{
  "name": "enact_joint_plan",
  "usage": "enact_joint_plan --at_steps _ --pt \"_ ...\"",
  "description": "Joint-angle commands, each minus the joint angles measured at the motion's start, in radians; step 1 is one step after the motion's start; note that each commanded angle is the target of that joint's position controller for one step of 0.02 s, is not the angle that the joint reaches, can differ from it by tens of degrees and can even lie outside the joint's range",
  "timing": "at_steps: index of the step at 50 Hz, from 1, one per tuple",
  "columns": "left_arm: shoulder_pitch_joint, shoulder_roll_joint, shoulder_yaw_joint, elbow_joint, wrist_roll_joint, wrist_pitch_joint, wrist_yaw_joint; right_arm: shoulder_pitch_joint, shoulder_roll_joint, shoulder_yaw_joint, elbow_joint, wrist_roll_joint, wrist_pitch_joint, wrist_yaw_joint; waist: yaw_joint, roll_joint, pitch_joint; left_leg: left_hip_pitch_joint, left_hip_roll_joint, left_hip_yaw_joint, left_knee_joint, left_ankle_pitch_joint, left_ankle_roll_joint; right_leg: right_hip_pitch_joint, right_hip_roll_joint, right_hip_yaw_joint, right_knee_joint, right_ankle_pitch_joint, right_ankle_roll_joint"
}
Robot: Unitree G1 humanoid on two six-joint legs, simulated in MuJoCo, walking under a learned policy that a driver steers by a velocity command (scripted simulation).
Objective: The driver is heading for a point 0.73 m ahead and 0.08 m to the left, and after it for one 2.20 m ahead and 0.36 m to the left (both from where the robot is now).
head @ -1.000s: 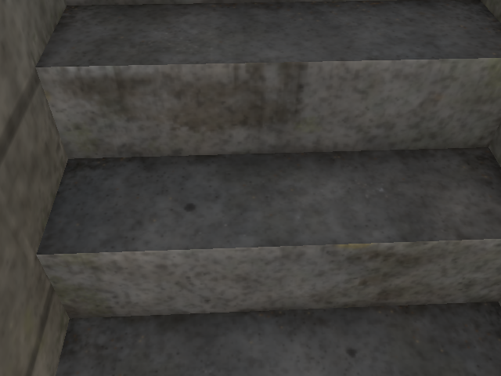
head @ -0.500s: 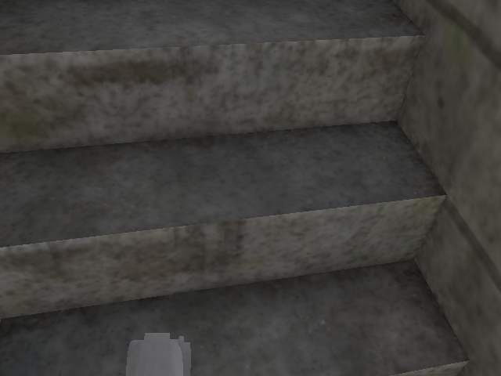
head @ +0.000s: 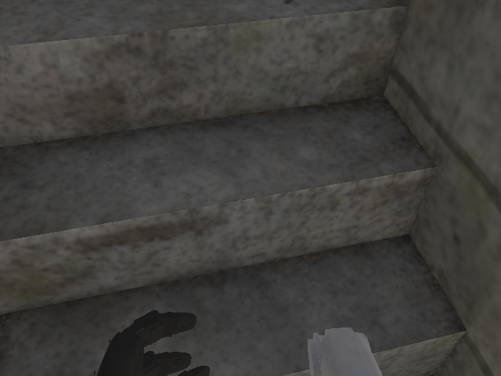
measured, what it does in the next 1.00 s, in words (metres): climbs, turning left: right foot 0.20 m higher, then left foot 0.20 m higher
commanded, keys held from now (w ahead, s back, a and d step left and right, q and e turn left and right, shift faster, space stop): w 0.14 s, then w+q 0.20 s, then q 0.48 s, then w+q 0.18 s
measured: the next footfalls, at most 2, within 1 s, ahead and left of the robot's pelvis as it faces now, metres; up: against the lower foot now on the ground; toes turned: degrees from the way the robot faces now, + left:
right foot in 0.16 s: +0.28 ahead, -0.20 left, +0.20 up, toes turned -6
left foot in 0.60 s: +0.49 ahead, +0.04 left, +0.41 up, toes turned +6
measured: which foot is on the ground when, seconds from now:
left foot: down 0.00-0.16, up 0.18-0.58, down 0.60-1.00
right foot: up 0.00-0.14, down 0.16-0.62, up 0.64-1.00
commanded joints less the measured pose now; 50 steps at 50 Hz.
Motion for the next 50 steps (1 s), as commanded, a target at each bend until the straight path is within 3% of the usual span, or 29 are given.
enact_joint_plan --at_steps 1,4,6,8,9,10,11,13,14,15,17,20,22,24,25,27,29,30,31,32,33,34,35,36,37,39,43,47,50 --pt "-0.287 -0.035 -0.003 -0.248 0.011 0.011 0.030 -0.078 -0.151 -0.030 -0.072 0.053 -0.047 -0.071 0.076 0.053 0.277 -0.126 0.267 -0.230 -0.516 0.058 0.183 -0.136 -0.130 -0.025 -0.148 -0.020 0.060" --pt "-0.206 -0.034 -0.014 -0.279 -0.059 0.063 0.026 -0.165 -0.222 -0.054 -0.114 0.101 -0.018 -0.093 0.087 0.021 0.134 -0.340 0.180 0.043 -0.755 0.544 0.190 0.625 -0.113 -0.281 -0.812 0.102 0.023" --pt "0.183 0.055 0.068 -0.160 -0.078 0.075 0.065 -0.139 -0.383 -0.090 -0.156 0.107 -0.058 -0.051 0.237 0.193 -0.246 -0.094 0.268 0.045 -0.286 1.930 0.201 1.137 0.062 -0.312 -0.897 -0.014 0.028" --pt "0.361 0.194 0.118 -0.095 -0.014 0.034 0.080 -0.129 -0.415 -0.128 -0.166 0.151 -0.108 0.017 0.312 0.188 -0.442 0.059 0.209 -0.035 0.209 1.863 0.110 1.331 0.052 -0.177 -1.317 0.093 0.034" --pt "0.706 0.207 0.092 0.137 -0.006 0.093 0.014 0.066 -0.028 -0.061 0.005 -0.018 0.008 0.266 0.325 -0.010 -0.507 -0.437 0.025 -0.182 0.632 0.665 0.230 1.608 -0.143 0.486 -1.691 0.560 -0.241" --pt "0.786 0.340 0.129 0.136 -0.022 0.077 -0.068 0.141 -0.111 -0.090 -0.074 -0.030 0.059 0.320 0.324 -0.301 -0.324 -0.798 -0.221 -0.504 1.367 0.596 0.230 1.479 -0.336 1.058 -1.927 0.210 -0.333" --pt "0.347 0.333 0.177 0.125 -0.054 0.002 0.021 -0.270 -0.109 -0.107 -0.316 0.035 -0.035 0.109 0.163 0.042 -0.303 -0.629 -0.108 -0.250 1.462 0.436 0.112 1.297 -0.349 0.842 -1.937 -0.294 -0.119" --pt "0.253 0.127 0.105 0.231 -0.022 -0.061 0.067 -0.418 0.013 -0.026 -0.447 -0.001 -0.012 0.008 0.066 -0.016 -0.005 -0.785 -0.066 -0.121 1.557 0.444 0.124 1.007 -0.278 0.531 -1.855 -0.431 -0.018" --pt "0.341 -0.031 0.027 0.270 -0.017 -0.068 -0.046 -0.334 0.004 0.007 -0.292 0.070 0.070 0.077 0.138 -0.133 0.093 -1.069 -0.057 -0.291 1.769 0.510 0.274 1.004 -0.311 0.498 -1.899 -0.056 -0.093" --pt "0.364 -0.059 0.014 0.297 0.013 -0.063 -0.090 -0.285 -0.033 0.005 -0.307 0.057 0.098 0.110 0.065 -0.011 0.081 -1.133 -0.012 -0.274 1.789 0.549 0.282 0.984 -0.337 0.476 -1.914 0.049 -0.079" --pt "0.346 -0.007 0.024 0.357 -0.002 -0.106 -0.095 -0.327 -0.007 0.011 -0.337 0.042 0.132 0.122 -0.036 0.043 0.069 -1.195 0.008 -0.163 1.678 0.389 0.333 0.962 -0.279 0.167 -1.924 0.139 -0.014" --pt "0.249 0.019 0.023 0.423 0.065 -0.126 -0.070 -0.457 -0.007 0.042 -0.429 0.057 0.161 0.081 -0.116 0.003 0.064 -1.327 0.059 -0.076 1.747 0.177 0.306 0.961 -0.258 -0.077 -2.093 0.180 0.038" --pt "0.244 0.206 0.052 0.372 0.103 -0.129 -0.080 -0.671 -0.149 0.020 -0.541 0.091 0.179 0.051 -0.071 0.056 -0.050 -1.085 0.108 0.051 1.307 0.311 0.245 0.796 -0.171 -0.273 -2.163 0.289 0.069" --pt "0.347 0.288 0.068 0.403 0.056 -0.068 -0.128 -0.849 -0.121 0.041 -0.577 0.099 0.224 0.072 -0.017 -0.096 -0.074 -0.803 0.044 0.148 1.187 0.184 0.213 0.725 -0.201 -0.253 -2.383 0.526 -0.018" --pt "0.316 0.282 0.057 0.372 0.013 -0.070 -0.133 -0.652 -0.073 0.046 -0.486 0.071 0.215 0.100 -0.090 -0.129 -0.087 -0.858 0.000 0.191 1.231 0.181 0.214 0.924 -0.221 -0.333 -2.235 1.188 -0.014" --pt "0.346 0.422 0.092 0.373 0.013 -0.092 -0.146 -0.410 -0.111 0.043 -0.416 0.045 0.217 0.119 -0.137 -0.141 -0.203 -0.862 -0.037 0.207 0.954 0.201 0.179 1.326 -0.353 -0.332 -2.057 2.135 -0.091" --pt "0.353 0.411 0.110 0.382 0.005 -0.089 -0.175 -0.398 -0.177 0.023 -0.414 0.041 0.211 0.092 -0.115 -0.217 -0.253 -0.757 -0.147 0.252 0.569 0.136 0.154 1.545 -0.358 -0.258 -1.891 2.396 -0.171" --pt "0.362 0.387 0.123 0.397 0.022 -0.075 -0.178 -0.289 -0.201 -0.002 -0.377 0.040 0.211 0.057 -0.130 -0.154 -0.250 -0.617 -0.179 0.148 0.349 0.240 0.177 1.516 -0.336 -0.247 -1.702 2.223 -0.137" --pt "0.331 0.368 0.134 0.201 -0.108 -0.111 0.048 -0.390 -0.070 0.017 -0.384 -0.035 0.171 0.033 -0.021 0.132 -0.311 -0.278 -0.241 0.078 0.262 -0.108 0.209 1.346 -0.251 -0.309 -1.396 1.798 0.009" --pt "0.223 0.278 0.100 0.129 -0.058 -0.104 0.086 -0.391 -0.138 -0.009 -0.356 -0.031 0.173 0.000 -0.053 0.436 -0.220 -0.101 -0.030 -0.418 0.065 0.058 0.345 0.768 -0.036 -0.260 -0.977 0.573 0.108" --pt "0.155 0.173 0.067 0.066 0.008 -0.085 0.091 -0.365 -0.185 -0.029 -0.353 -0.028 0.175 -0.035 -0.082 0.386 -0.191 -0.118 0.075 -0.649 -0.082 0.218 0.383 0.540 0.061 -0.057 -0.439 0.264 0.151" --pt "0.132 0.058 0.046 0.022 0.015 -0.084 0.092 -0.345 -0.213 -0.046 -0.317 -0.015 0.159 -0.027 -0.015 0.233 -0.130 -0.184 0.054 -0.622 -0.088 0.205 0.361 0.494 0.052 0.045 -0.258 0.304 0.144" --pt "0.310 0.170 0.095 0.172 -0.040 -0.056 -0.045 -0.257 -0.215 -0.012 -0.284 -0.001 0.119 0.074 -0.018 0.203 -0.080 -0.279 0.055 -0.642 -0.042 0.241 0.305 0.280 0.162 0.300 -0.194 0.487 0.071" --pt "0.273 0.196 0.100 0.141 -0.003 -0.066 -0.079 -0.263 -0.206 -0.017 -0.255 0.043 0.086 0.099 0.032 0.170 -0.015 -0.277 0.051 -0.506 -0.024 0.324 0.292 0.213 0.129 0.215 -0.228 0.430 0.060" --pt "0.281 0.143 0.076 0.099 0.043 -0.066 -0.065 -0.301 -0.177 0.000 -0.220 0.046 0.077 0.102 0.135 0.059 -0.045 -0.312 0.019 -0.384 0.000 0.394 0.281 0.212 0.063 0.124 -0.334 0.469 0.084" --pt "0.243 0.140 0.059 0.074 0.033 -0.064 -0.027 -0.389 -0.118 0.033 -0.246 0.068 0.045 0.069 0.161 0.012 -0.087 -0.322 0.043 -0.363 -0.068 0.443 0.267 0.189 0.010 0.016 -0.266 0.314 0.147" --pt "0.000 0.161 0.029 -0.056 -0.027 -0.090 -0.001 -0.034 -0.182 0.014 -0.153 -0.009 0.050 0.052 0.002 0.093 -0.107 -0.109 0.111 -0.402 -0.084 0.797 0.274 -0.011 0.039 -0.026 0.081 0.034 0.124" --pt "-0.013 0.127 -0.004 -0.083 -0.007 -0.052 0.001 0.038 -0.189 0.029 -0.106 -0.053 0.024 0.084 0.037 0.008 0.006 -0.068 0.114 -0.477 -0.196 0.073 0.240 -0.177 -0.061 -0.030 -0.097 0.194 0.071" --pt "-0.228 0.161 -0.005 -0.200 -0.018 -0.026 0.000 0.001 -0.233 0.018 -0.137 -0.026 0.015 0.095 0.022 0.078 -0.016 -0.347 0.131 -0.472 -0.358 0.008 0.282 0.073 -0.062 -0.143 -0.378 -0.069 0.112"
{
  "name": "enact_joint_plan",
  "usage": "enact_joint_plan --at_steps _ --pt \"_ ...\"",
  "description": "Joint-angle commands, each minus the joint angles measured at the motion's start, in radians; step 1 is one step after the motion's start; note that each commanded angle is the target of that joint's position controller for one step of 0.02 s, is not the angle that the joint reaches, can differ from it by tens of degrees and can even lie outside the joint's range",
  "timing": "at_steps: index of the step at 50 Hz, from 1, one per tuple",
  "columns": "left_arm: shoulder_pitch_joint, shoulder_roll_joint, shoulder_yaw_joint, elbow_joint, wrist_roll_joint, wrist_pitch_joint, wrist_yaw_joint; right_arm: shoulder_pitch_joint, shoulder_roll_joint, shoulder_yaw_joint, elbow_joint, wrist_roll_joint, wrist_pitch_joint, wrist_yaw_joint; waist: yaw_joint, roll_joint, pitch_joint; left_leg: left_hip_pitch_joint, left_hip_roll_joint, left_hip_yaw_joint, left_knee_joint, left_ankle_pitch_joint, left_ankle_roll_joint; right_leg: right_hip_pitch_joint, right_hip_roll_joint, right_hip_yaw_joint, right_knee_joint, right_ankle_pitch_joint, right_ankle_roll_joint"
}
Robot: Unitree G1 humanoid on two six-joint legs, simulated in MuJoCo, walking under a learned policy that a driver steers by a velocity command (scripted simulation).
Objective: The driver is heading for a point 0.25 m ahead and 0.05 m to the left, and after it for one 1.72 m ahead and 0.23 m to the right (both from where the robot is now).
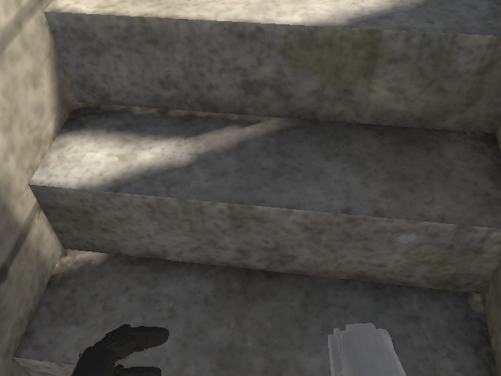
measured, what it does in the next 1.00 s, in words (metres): climbs: right foot 0.21 m higher, then left foot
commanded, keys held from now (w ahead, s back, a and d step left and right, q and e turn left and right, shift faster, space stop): w+q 0.02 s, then q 0.14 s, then e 0.84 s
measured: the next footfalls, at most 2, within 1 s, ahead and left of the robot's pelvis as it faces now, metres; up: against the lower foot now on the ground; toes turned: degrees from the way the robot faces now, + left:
right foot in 0.10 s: +0.18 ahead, -0.18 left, +0.21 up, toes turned +5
left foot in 0.50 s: +0.24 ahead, +0.12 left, +0.21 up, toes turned +11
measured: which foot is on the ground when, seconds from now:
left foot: down 0.00-0.12, up 0.14-0.48, down 0.50-0.90, up 0.92-1.00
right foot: up 0.00-0.08, down 0.10-0.52, up 0.54-0.86, down 0.88-1.00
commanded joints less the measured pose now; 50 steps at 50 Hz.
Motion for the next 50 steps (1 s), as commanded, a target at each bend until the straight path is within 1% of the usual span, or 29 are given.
enact_joint_plan --at_steps 1,3,5,6,7,9,11,13,15,16,17,18,20,21,22,25,27,28,29,30,32,33,39,43,44,45,46,47,50 --pt "-0.285 0.027 -0.005 -0.200 0.016 0.022 -0.007 -0.038 -0.174 -0.033 -0.057 0.048 -0.005 0.026 0.047 0.032 0.034 -0.373 0.248 -0.288 -0.397 -0.068 0.235 0.383 -0.025 -0.089 -0.414 -0.269 0.021" --pt "-0.200 0.039 0.009 -0.199 -0.002 0.038 -0.028 -0.195 -0.304 -0.063 -0.124 0.100 -0.001 0.035 0.155 0.136 -0.073 -0.371 0.304 -0.267 -0.415 0.620 0.268 0.730 0.054 -0.169 -0.638 -0.283 0.070" --pt "0.110 0.170 0.055 -0.100 -0.033 0.011 -0.009 -0.258 -0.399 -0.117 -0.171 0.136 -0.012 0.024 0.241 0.094 -0.299 0.078 0.257 -0.144 -0.100 1.624 0.209 0.965 0.142 -0.138 -1.178 -0.016 0.054" --pt "0.400 0.225 0.083 -0.012 -0.011 0.000 0.018 -0.256 -0.255 -0.089 -0.208 0.067 -0.015 0.027 0.267 -0.115 -0.554 -0.124 0.123 -0.077 0.337 1.425 0.109 1.449 0.004 0.236 -1.311 0.518 -0.115" --pt "0.561 0.312 0.095 0.024 0.023 0.009 0.017 -0.114 -0.097 -0.054 -0.200 0.004 0.004 0.065 0.248 -0.437 -0.574 -0.603 -0.109 -0.147 0.753 0.225 -0.013 1.674 -0.432 1.151 -1.677 0.495 -0.471" --pt "0.425 0.260 0.087 0.080 0.008 -0.017 0.005 -0.350 -0.168 -0.073 -0.187 0.083 0.022 0.059 0.248 -0.377 -0.027 -0.900 0.071 -0.013 1.349 0.354 0.017 1.186 -0.311 0.926 -1.723 -0.441 -0.257" --pt "0.373 0.078 0.053 0.219 -0.010 -0.032 0.006 -0.364 -0.100 -0.033 -0.197 0.066 0.037 0.031 0.127 -0.072 -0.010 -0.917 0.050 0.056 1.537 0.154 0.110 1.073 -0.210 0.537 -1.614 -0.233 -0.181" --pt "0.202 -0.077 0.008 0.214 0.011 -0.048 0.027 -0.424 -0.041 0.009 -0.222 0.057 0.063 0.003 0.068 0.006 0.024 -0.858 0.105 0.044 1.373 0.018 0.109 0.939 -0.160 0.361 -1.672 -0.101 -0.137" --pt "0.216 -0.047 0.006 0.228 0.034 -0.076 0.048 -0.532 -0.059 0.030 -0.290 0.057 0.087 0.004 0.062 0.010 -0.019 -0.899 0.184 0.104 1.192 0.108 0.052 1.007 -0.135 0.278 -1.732 0.036 -0.098" --pt "0.159 0.001 0.030 0.251 -0.036 -0.092 0.118 -0.481 0.101 0.019 -0.358 -0.030 0.143 -0.045 -0.095 -0.031 0.109 -0.554 0.171 0.119 1.211 0.166 -0.034 0.779 -0.174 0.249 -1.763 0.352 -0.044" --pt "0.099 0.035 0.018 0.209 -0.043 -0.101 0.134 -0.371 0.028 0.004 -0.308 0.003 0.165 -0.057 -0.123 0.014 0.089 -0.424 0.157 0.179 1.068 0.217 -0.073 0.716 -0.150 0.121 -1.773 0.518 -0.045" --pt "-0.052 0.070 0.008 0.069 0.004 -0.136 0.068 -0.497 -0.190 0.005 -0.338 0.066 0.123 0.022 -0.014 -0.011 -0.156 -0.479 0.231 0.219 0.969 0.294 -0.115 0.789 0.005 -0.036 -1.700 0.242 0.042" --pt "-0.088 0.094 0.019 0.031 -0.031 -0.157 0.031 -0.449 -0.195 -0.015 -0.286 0.002 0.106 0.069 -0.041 -0.072 -0.076 -0.045 0.211 0.331 0.638 0.309 -0.151 0.561 0.093 -0.103 -1.787 0.138 0.077" --pt "-0.028 0.137 0.035 0.068 -0.009 -0.159 0.025 -0.475 -0.180 -0.043 -0.281 0.000 0.088 0.064 -0.055 -0.164 0.000 0.040 0.172 0.330 0.561 0.300 -0.156 0.615 0.044 -0.072 -1.792 0.281 0.045" --pt "0.088 0.191 0.054 0.080 -0.013 -0.154 0.027 -0.522 -0.194 -0.050 -0.316 0.013 0.071 0.055 -0.004 -0.174 0.023 -0.018 0.143 0.379 0.419 0.265 -0.140 0.797 0.003 -0.033 -1.765 0.339 -0.009" --pt "0.367 0.147 0.080 0.119 -0.012 -0.097 -0.001 -0.636 -0.166 -0.058 -0.383 0.014 0.030 -0.034 0.113 -0.189 -0.010 -0.050 0.151 0.338 -0.068 0.337 -0.024 1.240 -0.126 0.188 -1.645 0.410 -0.101" --pt "0.585 0.010 0.053 0.129 -0.005 -0.088 0.012 -0.507 -0.285 -0.106 -0.367 0.046 0.010 -0.086 0.149 0.190 -0.357 0.537 0.472 0.012 -0.008 1.078 0.333 0.920 0.018 0.072 -1.222 0.084 0.078" --pt "0.402 0.044 0.070 0.087 -0.018 -0.085 0.008 -0.389 -0.278 -0.126 -0.333 0.058 0.012 -0.089 0.020 0.276 -0.186 0.525 0.572 -0.197 -0.126 0.862 0.415 0.628 0.079 0.012 -0.839 -0.274 0.168" --pt "0.341 0.046 0.079 0.090 -0.013 -0.071 0.006 -0.292 -0.363 -0.171 -0.279 0.036 0.005 -0.108 -0.020 0.211 -0.110 0.418 0.596 -0.266 -0.170 0.610 0.394 0.466 0.079 0.046 -0.318 -0.266 0.180" --pt "0.338 0.037 0.088 0.118 -0.021 -0.056 -0.005 -0.362 -0.323 -0.163 -0.282 -0.005 0.015 -0.113 0.022 0.053 -0.024 0.223 0.554 -0.150 -0.239 0.272 0.304 0.431 0.042 0.091 -0.135 -0.084 0.145" --pt "0.183 0.007 0.077 0.049 -0.002 -0.025 -0.010 -0.614 -0.149 -0.104 -0.330 0.019 0.006 -0.105 0.106 -0.016 0.054 -0.068 0.466 0.024 -0.342 -0.063 0.213 0.492 0.013 0.093 -0.252 0.008 0.097" --pt "0.206 0.008 0.078 0.038 0.003 -0.007 -0.020 -0.618 -0.122 -0.096 -0.307 0.051 0.005 -0.114 0.125 -0.001 -0.012 -0.062 0.446 0.100 -0.347 -0.073 0.180 0.533 -0.007 0.080 -0.343 -0.013 0.082" --pt "0.221 0.018 0.062 0.059 -0.022 -0.002 -0.092 -0.733 -0.193 -0.110 -0.382 0.062 -0.035 -0.162 0.148 -0.014 -0.111 0.032 0.381 0.378 -0.360 0.297 0.077 0.865 -0.060 -0.036 -0.963 -0.089 0.150" --pt "0.423 -0.015 0.062 0.093 -0.055 -0.062 -0.120 -0.679 -0.229 -0.122 -0.323 0.059 0.046 -0.111 0.176 0.027 -0.050 0.145 0.395 0.379 -0.113 0.450 0.083 1.138 0.016 -0.066 -1.789 0.308 0.087" --pt "0.440 0.065 0.086 0.117 -0.031 -0.075 -0.099 -0.562 -0.169 -0.110 -0.292 0.059 0.059 -0.088 0.102 -0.072 -0.088 0.163 0.356 0.410 0.022 0.355 0.065 1.185 0.038 -0.045 -1.837 0.398 0.052" --pt "0.461 0.187 0.116 0.095 -0.012 -0.079 -0.077 -0.485 -0.089 -0.096 -0.317 0.080 0.072 -0.084 0.050 -0.274 -0.108 -0.078 0.258 0.439 0.236 0.031 -0.031 1.317 -0.144 0.255 -1.771 0.934 -0.107" --pt "0.506 0.309 0.158 0.083 -0.025 -0.084 -0.065 -0.474 -0.144 -0.103 -0.358 0.076 0.049 -0.122 0.087 -0.417 -0.137 -0.443 0.109 0.423 0.444 -0.236 -0.125 1.560 -0.297 0.510 -1.775 0.892 -0.298" --pt "0.565 0.232 0.147 0.113 0.004 -0.096 -0.070 -0.575 -0.157 -0.110 -0.384 0.086 0.058 -0.104 0.180 -0.417 -0.159 -0.554 0.100 0.288 0.737 -0.256 -0.134 1.510 -0.312 0.607 -1.837 0.529 -0.302" --pt "0.194 0.112 0.083 0.027 -0.014 -0.098 -0.094 -0.653 -0.174 -0.131 -0.345 0.062 0.028 -0.128 0.073 -0.168 0.018 -0.568 0.157 0.205 1.184 -0.132 -0.090 1.099 -0.168 0.328 -1.805 0.415 -0.165"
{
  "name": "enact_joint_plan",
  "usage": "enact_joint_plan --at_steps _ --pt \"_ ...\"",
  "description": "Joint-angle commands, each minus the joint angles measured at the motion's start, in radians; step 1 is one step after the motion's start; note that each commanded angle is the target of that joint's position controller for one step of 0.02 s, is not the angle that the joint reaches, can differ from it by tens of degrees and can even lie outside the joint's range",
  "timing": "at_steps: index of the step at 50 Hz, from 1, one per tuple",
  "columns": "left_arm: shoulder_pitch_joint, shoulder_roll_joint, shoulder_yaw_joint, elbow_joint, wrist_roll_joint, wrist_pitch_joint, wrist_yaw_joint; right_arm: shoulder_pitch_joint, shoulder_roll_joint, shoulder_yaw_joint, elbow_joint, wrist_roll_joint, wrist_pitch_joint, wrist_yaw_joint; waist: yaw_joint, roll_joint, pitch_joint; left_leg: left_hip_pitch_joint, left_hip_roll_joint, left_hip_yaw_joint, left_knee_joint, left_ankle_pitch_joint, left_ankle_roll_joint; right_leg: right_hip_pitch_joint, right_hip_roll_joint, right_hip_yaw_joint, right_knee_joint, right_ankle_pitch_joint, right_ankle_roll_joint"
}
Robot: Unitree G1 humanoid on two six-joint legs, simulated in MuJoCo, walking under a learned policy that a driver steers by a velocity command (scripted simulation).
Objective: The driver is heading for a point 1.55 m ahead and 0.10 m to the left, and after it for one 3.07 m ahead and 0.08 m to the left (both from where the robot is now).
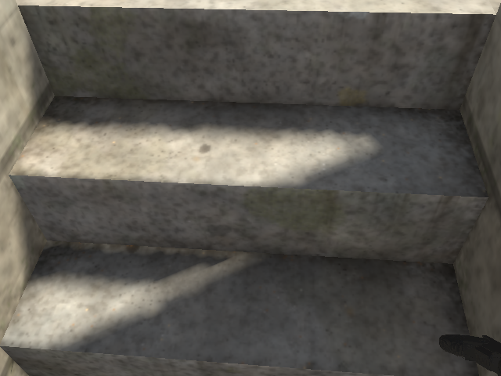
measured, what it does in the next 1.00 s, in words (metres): steps on the spot: left foot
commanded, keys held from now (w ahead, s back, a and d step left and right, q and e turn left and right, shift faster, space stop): no key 1.00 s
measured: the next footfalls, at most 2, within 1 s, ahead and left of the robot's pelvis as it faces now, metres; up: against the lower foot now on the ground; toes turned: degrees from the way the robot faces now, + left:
left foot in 0.24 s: +0.03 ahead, +0.15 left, +0.00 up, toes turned +0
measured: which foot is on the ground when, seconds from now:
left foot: up 0.00-0.22, down 0.24-1.00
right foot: down 0.00-1.00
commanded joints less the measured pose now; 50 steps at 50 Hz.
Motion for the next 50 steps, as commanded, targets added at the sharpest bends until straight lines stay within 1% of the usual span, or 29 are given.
enact_joint_plan --at_steps 1,3,5,6,7,8,9,10,11,12,13,14,15,16,17,18,19,20,21,24,25,26,30,31,32,40,44,47,50 --pt "-0.203 0.102 0.007 -0.135 -0.024 -0.013 0.009 -0.095 -0.094 -0.036 -0.091 -0.010 -0.034 -0.021 -0.086 -0.063 -0.015 -0.160 -0.005 -0.076 0.348 0.004 0.015 0.001 -0.219 0.276 -0.248 0.418 -0.223" --pt "-0.241 0.096 -0.006 -0.173 -0.034 -0.012 0.026 -0.040 -0.101 -0.043 -0.085 -0.010 -0.024 -0.028 -0.106 -0.049 -0.092 -0.072 -0.005 -0.062 0.310 0.024 -0.034 -0.018 -0.237 0.291 -0.213 0.567 -0.254" --pt "-0.209 0.118 -0.007 -0.177 -0.039 -0.021 0.032 -0.013 -0.090 -0.039 -0.083 -0.011 -0.021 -0.034 -0.092 -0.048 -0.127 -0.073 0.010 -0.039 0.167 0.036 -0.083 0.079 -0.247 0.297 -0.174 0.710 -0.250" --pt "-0.209 0.120 -0.009 -0.178 -0.047 -0.024 0.035 -0.015 -0.064 -0.030 -0.091 -0.016 -0.017 -0.030 -0.089 -0.034 -0.136 -0.044 0.021 -0.018 0.008 0.028 -0.098 0.116 -0.230 0.277 -0.153 0.746 -0.227" --pt "-0.202 0.111 -0.010 -0.181 -0.061 -0.024 0.032 -0.004 -0.028 -0.017 -0.085 -0.018 -0.009 -0.018 -0.086 -0.037 -0.137 0.012 0.028 -0.001 -0.162 -0.020 -0.108 0.123 -0.217 0.263 -0.142 0.766 -0.207" --pt "-0.185 0.105 -0.010 -0.165 -0.074 -0.022 0.029 0.013 0.009 -0.003 -0.069 -0.022 0.000 -0.005 -0.081 -0.057 -0.117 0.065 0.037 -0.011 -0.305 -0.051 -0.105 0.124 -0.227 0.286 -0.120 0.780 -0.196" --pt "-0.180 0.115 -0.012 -0.137 -0.088 -0.011 0.011 0.089 0.044 0.011 -0.033 -0.007 0.003 0.016 -0.106 -0.076 -0.115 0.149 0.040 -0.029 -0.434 -0.021 -0.107 0.121 -0.225 0.285 -0.107 0.769 -0.175" --pt "-0.197 0.081 -0.023 -0.120 -0.094 -0.002 -0.020 0.188 0.059 0.019 0.022 0.004 0.002 0.040 -0.138 -0.058 -0.099 0.271 0.086 -0.073 -0.580 0.209 -0.101 0.075 -0.244 0.298 -0.101 0.753 -0.164" --pt "-0.191 0.039 -0.037 -0.109 -0.124 0.017 -0.044 0.186 0.068 0.025 0.033 0.016 -0.006 0.056 -0.150 0.002 -0.072 0.355 0.065 -0.030 -0.834 0.377 -0.090 0.074 -0.200 0.272 -0.089 0.663 -0.137" --pt "-0.107 0.032 -0.033 -0.074 -0.131 0.034 -0.061 0.136 0.053 0.027 0.045 0.022 -0.012 0.064 -0.106 -0.013 -0.076 0.410 0.030 0.001 -0.925 0.460 -0.064 0.116 -0.161 0.252 -0.093 0.571 -0.109" --pt "0.035 0.054 -0.014 -0.057 -0.108 0.051 -0.064 0.103 -0.011 0.016 0.020 0.033 -0.029 0.074 -0.024 0.013 -0.167 0.487 0.065 -0.066 -0.819 0.752 0.017 0.163 -0.095 0.194 -0.068 0.408 -0.041" --pt "0.102 0.059 0.001 -0.051 -0.060 0.051 -0.049 0.055 -0.048 0.009 0.003 0.024 -0.040 0.094 0.045 0.019 -0.173 0.463 0.072 -0.073 -0.784 0.700 0.078 0.190 -0.046 0.124 -0.068 0.291 -0.011" --pt "0.007 0.048 0.002 -0.080 -0.040 0.052 -0.037 0.046 -0.041 -0.001 0.015 0.020 -0.035 0.113 0.019 0.031 -0.099 0.361 0.067 -0.063 -0.805 0.517 0.077 0.194 -0.028 0.095 -0.071 0.217 0.008" --pt "-0.100 0.034 0.008 -0.105 -0.029 0.055 -0.027 0.067 -0.010 -0.004 0.036 0.028 -0.031 0.126 -0.013 0.032 -0.038 0.337 0.061 -0.070 -0.836 0.394 0.065 0.162 -0.024 0.088 -0.085 0.124 0.021" --pt "-0.154 0.030 0.011 -0.118 -0.032 0.057 -0.019 0.062 0.017 0.001 0.043 0.041 -0.036 0.133 -0.028 0.057 0.000 0.374 0.060 -0.080 -0.847 0.367 0.062 0.087 -0.026 0.088 -0.090 0.058 0.025" --pt "-0.161 0.040 0.019 -0.107 -0.040 0.054 -0.011 0.043 0.024 0.006 0.044 0.045 -0.037 0.137 -0.030 0.054 0.009 0.409 0.054 -0.091 -0.835 0.366 0.059 0.041 -0.027 0.092 -0.095 0.036 0.021" --pt "-0.179 0.046 0.022 -0.110 -0.046 0.049 -0.009 0.064 0.020 0.009 0.061 0.044 -0.040 0.140 -0.040 0.033 0.011 0.429 0.056 -0.097 -0.838 0.365 0.060 0.025 -0.029 0.095 -0.100 0.035 0.022" --pt "-0.181 0.038 0.025 -0.106 -0.053 0.046 -0.006 0.087 0.022 0.011 0.075 0.047 -0.040 0.140 -0.045 0.025 0.012 0.443 0.054 -0.091 -0.835 0.375 0.059 0.022 -0.030 0.097 -0.105 0.055 0.022" --pt "-0.196 0.034 0.025 -0.091 -0.049 0.055 0.001 0.104 0.042 0.023 0.092 0.047 -0.039 0.142 -0.049 0.029 0.026 0.474 0.047 -0.091 -0.832 0.419 0.061 0.000 -0.025 0.097 -0.102 0.083 0.022" --pt "-0.175 0.036 0.034 -0.047 -0.051 0.065 0.013 0.187 0.029 0.028 0.156 0.045 -0.042 0.142 -0.061 0.039 0.010 0.528 0.043 -0.070 -0.840 0.453 0.063 0.002 -0.029 0.093 -0.090 0.112 0.020" --pt "-0.163 0.032 0.034 -0.032 -0.050 0.067 0.016 0.196 0.039 0.031 0.171 0.044 -0.043 0.142 -0.059 0.042 0.020 0.531 0.041 -0.069 -0.841 0.463 0.064 0.003 -0.029 0.090 -0.091 0.118 0.020" --pt "-0.156 0.034 0.035 -0.011 -0.046 0.069 0.026 0.205 0.058 0.035 0.182 0.043 -0.043 0.143 -0.061 0.044 0.024 0.543 0.041 -0.067 -0.846 0.473 0.064 0.004 -0.029 0.089 -0.095 0.122 0.024" --pt "-0.123 0.018 0.031 0.049 -0.043 0.076 0.031 0.214 0.056 0.040 0.226 0.039 -0.039 0.149 -0.064 0.040 0.051 0.585 0.034 -0.056 -0.846 0.498 0.067 -0.018 -0.024 0.082 -0.111 0.136 0.028" --pt "-0.143 0.017 0.031 0.061 -0.044 0.072 0.034 0.209 0.041 0.035 0.237 0.029 -0.040 0.146 -0.080 0.068 0.047 0.604 0.025 -0.039 -0.850 0.484 0.066 -0.040 -0.023 0.077 -0.094 0.132 0.022" --pt "-0.137 0.022 0.031 0.073 -0.045 0.071 0.035 0.210 0.045 0.037 0.248 0.029 -0.040 0.147 -0.077 0.053 0.051 0.600 0.026 -0.043 -0.853 0.475 0.068 -0.038 -0.022 0.073 -0.097 0.127 0.022" --pt "-0.091 0.020 0.029 0.160 -0.041 0.075 0.032 0.198 0.047 0.047 0.315 0.027 -0.036 0.143 -0.068 0.017 0.078 0.569 0.004 -0.016 -0.858 0.408 0.068 -0.008 -0.027 0.080 -0.122 0.167 0.010" --pt "-0.048 0.015 0.023 0.205 -0.038 0.087 0.019 0.216 0.053 0.055 0.347 0.028 -0.030 0.145 -0.057 0.003 0.104 0.552 -0.008 -0.006 -0.866 0.350 0.052 0.007 -0.027 0.084 -0.143 0.154 0.009" --pt "-0.051 0.030 0.021 0.228 -0.034 0.092 0.009 0.220 0.047 0.059 0.372 0.021 -0.030 0.147 -0.058 0.002 0.105 0.558 -0.016 0.002 -0.876 0.314 0.045 0.011 -0.029 0.088 -0.161 0.154 0.007" --pt "-0.046 0.032 0.017 0.253 -0.034 0.095 0.003 0.228 0.046 0.066 0.396 0.021 -0.030 0.146 -0.056 -0.001 0.115 0.564 -0.020 0.007 -0.884 0.312 0.042 0.015 -0.030 0.086 -0.169 0.168 0.003"
Keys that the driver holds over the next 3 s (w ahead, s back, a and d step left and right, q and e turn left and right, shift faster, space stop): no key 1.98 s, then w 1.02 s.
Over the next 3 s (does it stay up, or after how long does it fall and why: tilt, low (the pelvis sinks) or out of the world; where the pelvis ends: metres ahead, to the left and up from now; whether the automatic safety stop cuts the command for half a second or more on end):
stays up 0.28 0.00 0.22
